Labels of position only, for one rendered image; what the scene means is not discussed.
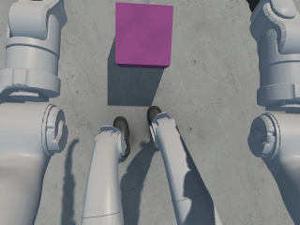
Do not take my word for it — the robot right upper arm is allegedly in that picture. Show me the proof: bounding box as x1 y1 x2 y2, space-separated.
247 112 300 225

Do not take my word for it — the carton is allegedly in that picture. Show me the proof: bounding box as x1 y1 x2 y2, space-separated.
115 2 173 69

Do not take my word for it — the left robot thigh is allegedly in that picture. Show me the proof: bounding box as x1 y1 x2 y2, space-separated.
81 130 125 225

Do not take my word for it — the robot left forearm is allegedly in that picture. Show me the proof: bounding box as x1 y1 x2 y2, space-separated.
0 0 68 104

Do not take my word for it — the right robot hand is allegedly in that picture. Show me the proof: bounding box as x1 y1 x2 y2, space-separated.
247 0 261 12

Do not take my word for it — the right robot shin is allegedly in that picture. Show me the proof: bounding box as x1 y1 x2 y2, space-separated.
152 112 178 128

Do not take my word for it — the robot left upper arm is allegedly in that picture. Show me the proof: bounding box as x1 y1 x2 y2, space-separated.
0 102 68 225

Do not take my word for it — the robot right forearm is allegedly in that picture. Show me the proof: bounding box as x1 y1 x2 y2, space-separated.
249 0 300 114

